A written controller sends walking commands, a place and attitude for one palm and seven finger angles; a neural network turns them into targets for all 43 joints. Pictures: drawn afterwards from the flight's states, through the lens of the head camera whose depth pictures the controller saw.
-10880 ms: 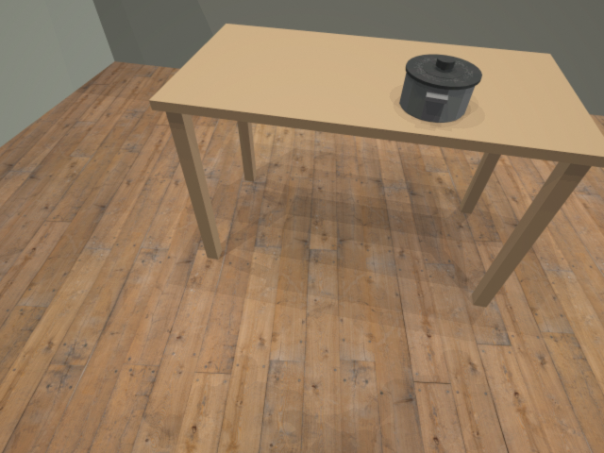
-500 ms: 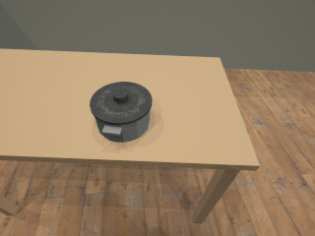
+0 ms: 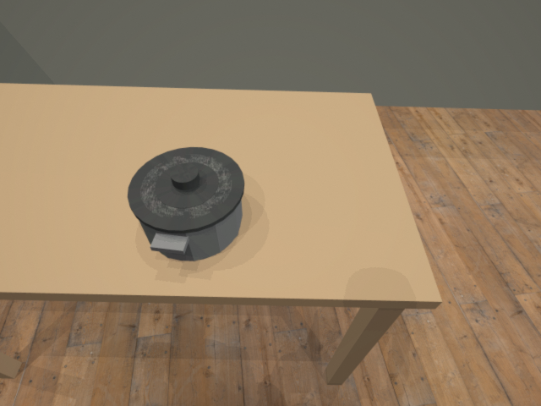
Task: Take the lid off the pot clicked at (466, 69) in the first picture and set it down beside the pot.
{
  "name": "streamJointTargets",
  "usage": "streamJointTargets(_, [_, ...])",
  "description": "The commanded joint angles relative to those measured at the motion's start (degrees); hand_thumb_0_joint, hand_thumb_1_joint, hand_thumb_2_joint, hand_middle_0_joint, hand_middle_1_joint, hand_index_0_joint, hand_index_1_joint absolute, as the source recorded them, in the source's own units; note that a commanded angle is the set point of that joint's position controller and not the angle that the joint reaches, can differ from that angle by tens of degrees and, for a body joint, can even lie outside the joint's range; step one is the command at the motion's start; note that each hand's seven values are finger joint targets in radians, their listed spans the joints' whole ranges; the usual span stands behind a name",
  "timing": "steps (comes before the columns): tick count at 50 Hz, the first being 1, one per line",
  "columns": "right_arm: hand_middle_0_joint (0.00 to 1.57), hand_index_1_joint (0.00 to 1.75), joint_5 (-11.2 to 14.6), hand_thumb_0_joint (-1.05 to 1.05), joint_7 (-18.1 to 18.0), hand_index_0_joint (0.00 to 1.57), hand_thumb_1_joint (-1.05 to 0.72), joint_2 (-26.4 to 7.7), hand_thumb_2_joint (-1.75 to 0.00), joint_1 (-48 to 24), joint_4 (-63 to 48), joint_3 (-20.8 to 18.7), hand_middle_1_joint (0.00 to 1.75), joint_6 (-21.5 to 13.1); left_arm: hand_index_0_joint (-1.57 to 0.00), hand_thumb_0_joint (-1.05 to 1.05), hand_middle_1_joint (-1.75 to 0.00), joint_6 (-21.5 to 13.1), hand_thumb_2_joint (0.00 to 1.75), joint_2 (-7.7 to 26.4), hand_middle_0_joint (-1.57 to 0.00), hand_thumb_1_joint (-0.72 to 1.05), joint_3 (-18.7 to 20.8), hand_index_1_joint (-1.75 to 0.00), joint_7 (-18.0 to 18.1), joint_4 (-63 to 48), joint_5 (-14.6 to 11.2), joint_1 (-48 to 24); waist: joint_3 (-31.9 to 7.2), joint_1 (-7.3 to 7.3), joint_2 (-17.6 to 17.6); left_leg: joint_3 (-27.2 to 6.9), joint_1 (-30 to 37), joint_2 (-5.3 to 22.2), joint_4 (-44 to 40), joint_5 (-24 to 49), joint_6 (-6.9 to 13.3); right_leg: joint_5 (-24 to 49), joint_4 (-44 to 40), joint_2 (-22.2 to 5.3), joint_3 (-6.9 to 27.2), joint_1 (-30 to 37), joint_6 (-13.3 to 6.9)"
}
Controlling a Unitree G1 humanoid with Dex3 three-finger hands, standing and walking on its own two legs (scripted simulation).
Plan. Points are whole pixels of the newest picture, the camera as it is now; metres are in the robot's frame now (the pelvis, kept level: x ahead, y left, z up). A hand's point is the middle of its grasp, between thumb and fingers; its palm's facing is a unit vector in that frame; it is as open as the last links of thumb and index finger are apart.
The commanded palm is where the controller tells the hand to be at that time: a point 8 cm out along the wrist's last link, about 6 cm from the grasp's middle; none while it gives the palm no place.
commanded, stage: look again from close up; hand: left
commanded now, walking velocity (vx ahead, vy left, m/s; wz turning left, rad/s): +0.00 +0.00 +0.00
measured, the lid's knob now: (185, 176) +0.44 +0.17 +0.09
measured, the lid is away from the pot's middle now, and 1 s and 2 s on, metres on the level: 0.00 0.00 0.00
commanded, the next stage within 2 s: shuffle to correct the standing spot in 0.68 s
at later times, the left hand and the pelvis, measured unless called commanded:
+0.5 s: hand out of the picture +0.00 +0.15 -0.18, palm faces +0.01 -0.99 -0.16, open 7.3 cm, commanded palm none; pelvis +0.02 -0.01 +0.00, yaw +0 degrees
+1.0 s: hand out of the picture +0.00 +0.15 -0.18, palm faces +0.03 -0.98 -0.18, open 7.4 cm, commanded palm none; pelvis +0.01 -0.01 +0.00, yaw +0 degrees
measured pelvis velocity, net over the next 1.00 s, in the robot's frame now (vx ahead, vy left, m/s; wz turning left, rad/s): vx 0.01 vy -0.01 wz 0.00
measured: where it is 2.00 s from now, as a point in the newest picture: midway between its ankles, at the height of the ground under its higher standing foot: outside the picture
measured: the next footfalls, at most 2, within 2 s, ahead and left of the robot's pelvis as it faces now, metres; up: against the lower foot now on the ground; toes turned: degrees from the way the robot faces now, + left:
none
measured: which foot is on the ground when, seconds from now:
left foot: down 0.00-1.00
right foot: down 0.00-1.00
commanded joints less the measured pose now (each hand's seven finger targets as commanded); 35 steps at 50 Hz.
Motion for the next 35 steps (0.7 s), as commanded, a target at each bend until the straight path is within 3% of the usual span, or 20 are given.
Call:
streamJointTargets(1, [0.2, 0.3, 0.4, 0.0, 0.1, 0.2, -0.9, -4.1, -0.9, 3.9, -0.8, -0.5, 0.3, -0.7, -0.2, 0.0, -0.3, -0.8, 0.9, 4.9, -0.2, 0.9, 0.8, -0.3, 0.0, -0.6, -0.4, 5.2, 2.4, 0.05, -0.7, -8.1, 4.4, 7.9, -5.1, 8.8, -0.4, 10.5, -4.8, -3.9, 2.8, -4.6, -3.4])
streamJointTargets(5, [0.2, 0.3, 0.3, 0.0, 0.0, 0.2, -0.9, -4.2, -0.9, 3.9, -0.4, -0.4, 0.3, -0.8, -0.2, 0.0, -0.3, -0.9, 0.9, 4.6, -0.2, 0.9, 0.8, -0.3, 0.0, -0.4, -0.4, 4.9, 1.9, -0.12, 0.8, -7.7, 5.7, 7.9, -5.2, 10.2, -0.5, 11.4, -4.9, -4.2, 3.0, -4.2, -3.5])
streamJointTargets(6, [0.2, 0.3, 0.4, 0.0, 0.0, 0.2, -0.9, -4.1, -0.9, 3.8, -0.2, -0.3, 0.3, -0.8, -0.2, 0.0, -0.3, -0.9, 0.9, 4.9, -0.2, 0.9, 0.8, -0.3, 0.0, -0.5, -0.5, 4.8, 2.2, 0.01, -0.5, -7.9, 5.3, 8.0, -5.1, 11.1, -0.4, 12.0, -5.2, -4.1, 2.9, -3.7, -3.5])
streamJointTargets(9, [0.2, 0.3, 0.3, 0.0, -0.1, 0.2, -0.9, -4.5, -0.9, 3.8, 0.1, -0.3, 0.3, -0.9, -0.2, 0.0, -0.3, -1.0, 0.9, 4.7, -0.2, 0.9, 0.8, -0.3, 0.1, -0.4, -0.5, 4.9, 1.0, -0.14, -0.2, -7.6, 6.8, 8.1, -4.6, 13.9, -0.5, 13.9, -5.1, -4.3, 3.1, -3.0, -3.4])
streamJointTargets(11, [0.2, 0.3, 0.4, 0.0, -0.1, 0.2, -0.9, -4.3, -0.9, 3.6, 0.3, -0.3, 0.3, -0.9, -0.2, 0.0, -0.3, -1.1, 0.9, 5.0, -0.2, 0.9, 0.7, -0.3, 0.0, -0.4, -0.6, 4.8, 1.6, 0.01, -1.0, -7.7, 6.5, 8.1, -4.8, 13.4, -0.4, 13.7, -5.6, -4.2, 3.0, -2.8, -3.4])
streamJointTargets(15, [0.2, 0.3, 0.4, 0.0, -0.1, 0.2, -0.9, -4.4, -0.9, 3.6, 0.7, -0.2, 0.3, -0.8, -0.2, 0.0, -0.3, -1.0, 0.9, 5.0, -0.2, 0.9, 0.7, -0.3, 0.0, -0.2, -0.6, 4.6, 1.7, -0.22, 0.9, -7.4, 7.2, 8.2, -5.1, 13.4, -0.6, 13.6, -5.9, -4.3, 3.2, -2.9, -3.4])
streamJointTargets(16, [0.2, 0.3, 0.5, 0.0, -0.1, 0.2, -0.9, -4.2, -0.9, 3.7, 0.7, -0.2, 0.3, -0.8, -0.2, 0.0, -0.3, -1.1, 0.9, 5.3, -0.2, 0.9, 0.7, -0.3, 0.0, -0.4, -0.6, 4.5, 2.0, -0.07, -0.5, -7.6, 6.7, 8.2, -5.1, 13.6, -0.5, 13.8, -6.1, -4.2, 2.8, -2.3, -3.4])
streamJointTargets(21, [0.2, 0.3, 0.5, 0.0, -0.1, 0.2, -0.9, -4.4, -0.9, 3.6, 1.1, 0.0, 0.3, -0.9, -0.2, 0.0, -0.3, -1.1, 0.9, 5.2, -0.2, 0.9, 0.6, -0.3, 0.0, -0.2, -0.7, 4.8, 1.9, 0.04, -1.1, -7.6, 7.0, 8.3, -5.4, 13.2, -0.4, 13.6, -6.5, -4.4, 2.7, -1.9, -3.3])
streamJointTargets(24, [0.2, 0.3, 0.4, 0.0, -0.2, 0.2, -0.9, -4.4, -0.9, 3.6, 1.3, 0.0, 0.3, -0.9, -0.2, 0.0, -0.3, -1.1, 0.9, 5.0, -0.2, 0.9, 0.6, -0.3, 0.0, -0.1, -0.6, 4.8, 2.1, -0.09, 0.5, -7.5, 7.2, 8.2, -5.5, 13.7, -0.6, 13.8, -6.6, -4.6, 2.9, -2.0, -3.4])
streamJointTargets(35, [0.2, 0.3, 0.5, 0.0, -0.2, 0.2, -0.9, -4.4, -0.9, 4.1, 1.6, 0.2, 0.3, -0.9, -0.2, 0.0, -0.3, -1.1, 0.9, 4.7, -0.2, 0.9, 0.5, -0.3, 0.0, 0.2, -0.7, 5.4, 2.4, -0.11, 0.7, -7.5, 7.1, 8.3, -6.1, 12.1, -0.5, 12.0, -7.3, -4.5, 2.7, -2.0, -3.2])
